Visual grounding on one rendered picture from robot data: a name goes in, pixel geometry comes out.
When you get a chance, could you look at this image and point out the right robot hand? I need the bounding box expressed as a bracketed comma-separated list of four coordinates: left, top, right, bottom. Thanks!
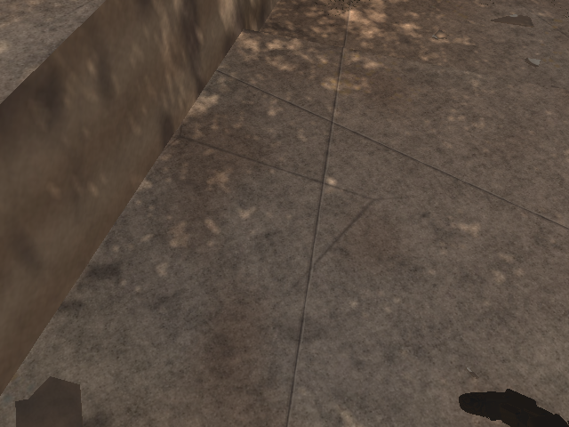
[459, 389, 569, 427]

